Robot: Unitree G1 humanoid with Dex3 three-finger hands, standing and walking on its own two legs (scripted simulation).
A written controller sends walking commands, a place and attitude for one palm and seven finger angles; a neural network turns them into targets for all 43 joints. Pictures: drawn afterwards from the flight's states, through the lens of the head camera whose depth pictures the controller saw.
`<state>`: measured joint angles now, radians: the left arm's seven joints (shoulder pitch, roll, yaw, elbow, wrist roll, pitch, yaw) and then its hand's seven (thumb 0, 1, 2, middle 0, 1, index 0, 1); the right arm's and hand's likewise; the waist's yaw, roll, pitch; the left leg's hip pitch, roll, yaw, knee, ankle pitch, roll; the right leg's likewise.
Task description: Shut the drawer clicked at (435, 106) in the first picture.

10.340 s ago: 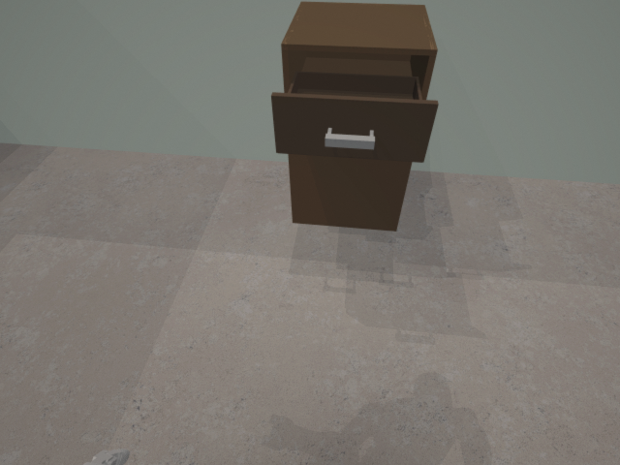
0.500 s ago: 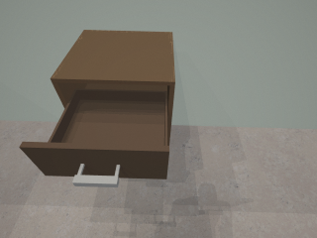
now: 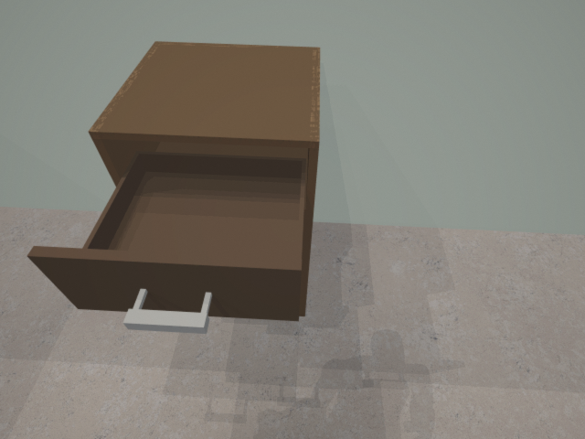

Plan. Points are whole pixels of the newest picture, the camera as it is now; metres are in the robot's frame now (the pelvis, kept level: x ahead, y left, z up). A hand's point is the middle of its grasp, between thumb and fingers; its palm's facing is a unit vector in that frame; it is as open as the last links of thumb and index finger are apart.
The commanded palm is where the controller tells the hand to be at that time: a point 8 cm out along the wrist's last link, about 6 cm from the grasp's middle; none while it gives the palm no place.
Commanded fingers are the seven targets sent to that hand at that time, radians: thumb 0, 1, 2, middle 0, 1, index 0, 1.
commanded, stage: come to a stop and stand still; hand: left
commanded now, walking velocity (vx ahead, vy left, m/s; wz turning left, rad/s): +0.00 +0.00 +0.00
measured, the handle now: (171, 308) +0.32 +0.23 -0.08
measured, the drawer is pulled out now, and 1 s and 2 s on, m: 0.30 0.30 0.30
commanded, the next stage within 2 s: look again from close up in 0.42 s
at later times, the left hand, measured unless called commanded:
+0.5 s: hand out of the picture -0.07 +0.16 -0.17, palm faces +0.03 -0.98 -0.17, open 7.3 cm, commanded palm none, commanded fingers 0.00 0.90 0.90 -0.20 -0.30 -0.20 -0.30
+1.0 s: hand out of the picture +0.00 +0.19 -0.17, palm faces +0.03 -0.98 -0.21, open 7.3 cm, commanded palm none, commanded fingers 0.00 0.90 0.90 -0.20 -0.30 -0.20 -0.30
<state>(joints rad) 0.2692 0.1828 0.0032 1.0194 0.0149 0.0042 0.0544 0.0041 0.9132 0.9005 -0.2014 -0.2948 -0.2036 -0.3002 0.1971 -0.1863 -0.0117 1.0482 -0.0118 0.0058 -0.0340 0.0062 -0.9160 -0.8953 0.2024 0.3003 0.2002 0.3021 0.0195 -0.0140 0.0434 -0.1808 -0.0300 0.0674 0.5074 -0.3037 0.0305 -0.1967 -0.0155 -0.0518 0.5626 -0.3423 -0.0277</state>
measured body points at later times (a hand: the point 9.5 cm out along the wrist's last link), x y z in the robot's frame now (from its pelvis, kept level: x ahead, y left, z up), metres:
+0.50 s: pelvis -0.03 +0.00 +0.01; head -0.02 +0.00 +0.46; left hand -0.07 +0.21 -0.15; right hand -0.07 -0.22 -0.15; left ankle -0.02 +0.10 -0.73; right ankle -0.02 -0.10 -0.73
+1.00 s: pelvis -0.02 +0.02 +0.01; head -0.01 +0.01 +0.45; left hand +0.00 +0.25 -0.15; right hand -0.02 -0.20 -0.16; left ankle -0.02 +0.10 -0.73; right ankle -0.02 -0.10 -0.73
